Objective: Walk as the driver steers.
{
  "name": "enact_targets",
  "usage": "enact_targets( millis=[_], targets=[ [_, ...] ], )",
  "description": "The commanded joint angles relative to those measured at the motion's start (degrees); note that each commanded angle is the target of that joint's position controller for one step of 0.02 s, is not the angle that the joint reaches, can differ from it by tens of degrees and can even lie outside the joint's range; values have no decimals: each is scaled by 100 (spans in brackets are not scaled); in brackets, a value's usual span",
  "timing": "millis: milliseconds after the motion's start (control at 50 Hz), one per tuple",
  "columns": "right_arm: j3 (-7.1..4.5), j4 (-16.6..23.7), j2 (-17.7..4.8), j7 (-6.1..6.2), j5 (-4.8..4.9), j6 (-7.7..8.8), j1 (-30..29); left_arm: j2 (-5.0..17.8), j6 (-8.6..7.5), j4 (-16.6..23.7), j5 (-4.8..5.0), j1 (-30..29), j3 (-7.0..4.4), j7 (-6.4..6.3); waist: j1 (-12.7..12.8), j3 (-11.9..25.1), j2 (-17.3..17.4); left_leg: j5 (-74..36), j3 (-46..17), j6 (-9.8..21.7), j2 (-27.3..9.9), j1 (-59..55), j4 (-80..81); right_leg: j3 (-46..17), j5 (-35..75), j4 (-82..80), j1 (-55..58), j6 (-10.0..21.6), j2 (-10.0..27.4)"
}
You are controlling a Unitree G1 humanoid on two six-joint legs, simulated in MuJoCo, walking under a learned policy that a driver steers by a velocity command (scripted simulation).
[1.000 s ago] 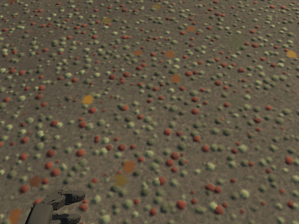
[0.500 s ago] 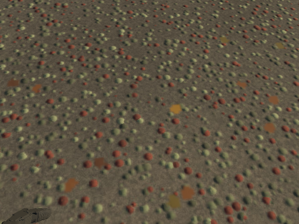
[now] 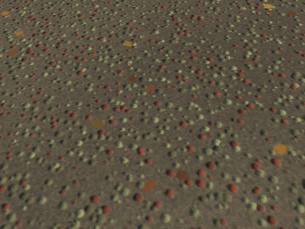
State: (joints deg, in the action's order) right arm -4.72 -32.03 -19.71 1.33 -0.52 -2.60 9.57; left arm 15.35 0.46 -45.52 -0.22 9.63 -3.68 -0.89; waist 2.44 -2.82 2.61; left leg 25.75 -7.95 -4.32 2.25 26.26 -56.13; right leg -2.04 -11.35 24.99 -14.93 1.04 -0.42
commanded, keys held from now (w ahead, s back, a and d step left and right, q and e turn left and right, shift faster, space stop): e+shift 0.58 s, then q+shift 0.42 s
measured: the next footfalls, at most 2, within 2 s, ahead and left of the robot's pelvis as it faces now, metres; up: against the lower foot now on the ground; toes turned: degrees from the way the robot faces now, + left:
left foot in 0.12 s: +0.03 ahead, +0.14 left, +0.00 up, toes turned -9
right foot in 0.46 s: +0.01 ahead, -0.13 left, +0.00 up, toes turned -25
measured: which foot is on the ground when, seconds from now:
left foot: up 0.00-0.10, down 0.12-0.48, up 0.50-1.00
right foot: down 0.00-0.14, up 0.16-0.44, down 0.46-1.00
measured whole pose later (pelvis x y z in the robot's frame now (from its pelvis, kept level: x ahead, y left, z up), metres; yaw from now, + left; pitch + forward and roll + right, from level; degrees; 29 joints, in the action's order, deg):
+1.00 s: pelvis +0.02 -0.03 -0.01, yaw -20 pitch +1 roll -1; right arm -3.7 -38.6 -17.3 -0.7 1.9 -1.5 13.6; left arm 15.3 3.1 -39.4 -0.3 4.0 -2.4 -1.8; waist -1.4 -3.0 -0.9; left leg 23.3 3.0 -2.4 -2.9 19.0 -41.7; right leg 5.9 -17.7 29.6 -12.9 2.2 -0.6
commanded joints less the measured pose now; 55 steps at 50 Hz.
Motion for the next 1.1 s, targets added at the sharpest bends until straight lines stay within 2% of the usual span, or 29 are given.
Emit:
enact_targets(
  millis=[20,60,100,120,140,160,180,220,240,340,440,460,480,500,520,540,560,580,660,720,780,840,920,1000,1020,1040,1060,1080,1100],
  targets=[
    [76,415,31,9,-24,143,-184,980,-6,361,83,-352,-167,90,-107,507,-1482,212,614,-164,-22,-642,1718,-1198,1510,-555,504,1025,796],
    [-55,280,-279,55,103,161,-42,1384,37,359,170,-108,-292,98,-104,526,-1472,-461,640,-108,189,-935,2687,-1652,1833,-362,683,1059,924],
    [-114,136,-401,98,126,187,281,1331,18,412,313,-138,-298,73,-287,654,-1356,-1344,457,196,84,-1771,3806,-1937,1857,-203,413,825,853],
    [-163,103,-572,144,92,177,500,1132,-21,451,306,-149,-250,57,-344,890,-1098,-1837,255,379,-386,-2540,3685,-1831,1358,35,-163,547,707],
    [-281,76,-1027,189,-69,120,550,746,-95,600,261,-199,-164,74,-247,991,195,-3021,-464,919,-1362,-2942,3302,-1013,330,857,-1115,137,200],
    [-304,32,-955,137,-183,79,458,751,-143,614,272,-166,-160,87,-328,902,1186,-3796,-1065,1584,-2110,-2720,3513,-213,-1444,1577,-1697,-153,-211],
    [-200,185,-598,131,-241,114,202,1030,-122,555,243,-86,-272,94,-374,835,1055,-4345,-1172,1914,-2451,-2586,3600,-127,-2329,2878,-1885,-367,-35],
    [-90,248,-256,159,-113,203,-325,1021,80,424,244,211,-375,52,-101,618,668,-4416,-432,1659,-2080,-2342,3536,-143,-2039,3980,-2069,-571,171],
    [-98,213,-251,158,-18,251,-464,885,177,458,218,203,-342,45,-81,446,674,-4358,-112,1529,-1947,-2294,3539,-112,-1694,3923,-2213,-654,293],
    [-234,23,-493,157,-16,230,-301,541,258,1002,203,-319,-176,250,-378,503,701,-3981,677,1512,-1855,-2256,3495,374,-985,2608,-1680,-679,451],
    [-341,-107,-662,-30,244,335,-369,841,407,1150,207,178,-353,338,-77,682,624,-3611,1214,1075,-2005,-1845,2580,891,-247,933,-237,-158,86],
    [-306,-235,-477,-77,233,376,-90,1062,408,1054,183,585,-478,251,64,845,161,-3260,1573,723,-1707,-1352,1715,672,382,390,670,96,-66],
    [-231,-104,-250,-96,42,403,-42,1817,368,1111,190,976,-697,120,163,873,-1336,-911,1898,131,-1027,283,-59,-1174,2879,-90,1900,711,958],
    [-102,329,20,-44,-106,426,-496,2286,212,1318,-59,780,-707,141,72,1381,-2327,1610,955,-121,-107,1588,-1480,-3519,3389,-320,2054,2125,2247],
    [-173,260,-338,0,-62,409,-796,1860,53,1350,-77,755,-591,209,375,1527,-1269,1460,255,-23,-291,1663,-1870,-3157,2495,-553,1927,2154,2205],
    [-181,275,-374,31,33,413,-911,1660,-34,1283,-19,603,-508,175,203,1110,-1089,964,180,143,-344,1645,-1747,-2699,1779,-602,1548,1829,1873],
    [-217,163,-428,88,5,410,-791,1511,-35,1288,110,294,-472,114,2,815,-693,435,148,189,-463,1620,-1344,-2349,1181,-637,1253,1479,1534],
    [-260,128,-535,138,-49,388,-731,1366,16,1361,194,-57,-406,42,-150,658,-745,12,132,177,-494,1477,-966,-2128,1052,-638,956,1277,1347],
    [-169,-364,-295,49,31,274,11,919,83,1406,-21,-353,-148,-115,-293,1059,-802,-796,570,-91,-434,501,-838,-1090,2131,-510,547,1201,1101],
    [19,-456,57,-16,49,229,28,455,39,1184,-126,-417,73,-92,-240,965,-902,-1132,589,-111,-717,-219,404,-595,1383,-609,342,1051,931],
    [-6,-330,-269,-59,134,205,-254,805,15,1024,-223,-395,1,-22,11,396,-1073,-909,713,-7,-706,-437,1021,-748,244,-870,63,1191,1156],
    [-62,-195,-535,-64,210,216,-278,1150,94,914,-110,-319,-131,-46,108,44,-931,-250,764,80,-677,180,950,-1090,474,-787,471,1390,1569],
    [-16,-193,-325,-148,214,222,53,1033,173,909,-45,-423,-162,-115,-25,373,-755,120,884,107,-704,271,908,-919,2495,-356,1192,1440,1869],
    [-35,-231,-243,-256,261,183,444,1008,253,962,61,-655,-225,-139,-293,695,-789,-620,1253,324,-428,-495,2096,-225,3042,267,1297,1048,1708],
    [-82,-258,-314,-243,232,190,639,958,247,924,129,-615,-231,-145,-425,744,-708,-1356,1199,493,-329,-973,2777,73,2666,692,1058,749,1525],
    [-232,-230,-745,-163,183,204,815,838,188,900,89,-424,-232,-123,-423,798,63,-2959,205,854,-717,-1771,3318,557,1455,1764,253,229,1031],
    [-417,-82,-1561,-88,133,257,913,495,111,1259,-231,-798,-121,-80,-304,812,1729,-5756,-2112,1852,-2159,-2885,3266,794,-1944,3347,-1799,-386,-23],
    [-334,-7,-1263,-147,-59,335,1118,616,17,1356,-185,-1234,-129,-59,-729,1288,1200,-5870,-2571,2621,-2478,-3157,3396,-158,-2899,4315,-2436,-433,-377],
    [-301,-27,-1127,-162,-50,408,937,751,-20,1309,-52,-1172,-176,-28,-582,1145,540,-5644,-2083,2443,-2203,-3196,3353,-415,-2549,4664,-2616,-389,-198]
  ],
)
Velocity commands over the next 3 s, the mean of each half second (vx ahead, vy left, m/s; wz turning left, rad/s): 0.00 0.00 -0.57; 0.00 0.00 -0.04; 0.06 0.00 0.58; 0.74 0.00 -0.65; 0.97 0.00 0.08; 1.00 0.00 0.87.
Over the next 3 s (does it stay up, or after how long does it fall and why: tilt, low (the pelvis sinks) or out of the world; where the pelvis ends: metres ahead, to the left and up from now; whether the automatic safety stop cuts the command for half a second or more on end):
stays up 1.12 -0.41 -0.01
